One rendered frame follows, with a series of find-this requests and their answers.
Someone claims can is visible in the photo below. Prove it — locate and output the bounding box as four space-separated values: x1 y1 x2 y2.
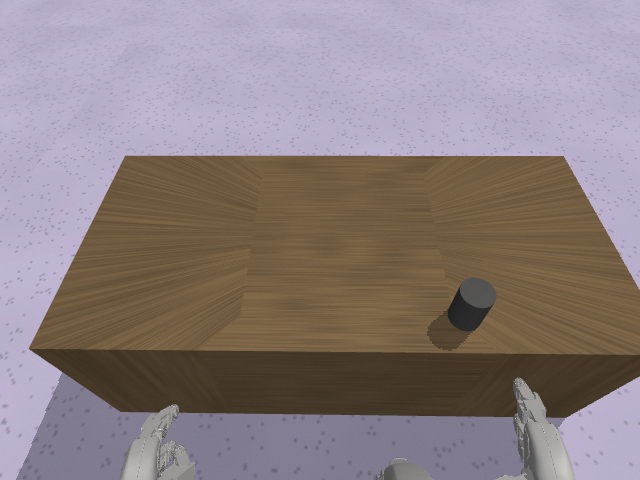
448 277 497 331

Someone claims left robot hand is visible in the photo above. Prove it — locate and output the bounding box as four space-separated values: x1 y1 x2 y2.
120 404 195 480

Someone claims right robot hand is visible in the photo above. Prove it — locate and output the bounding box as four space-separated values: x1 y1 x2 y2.
494 378 575 480

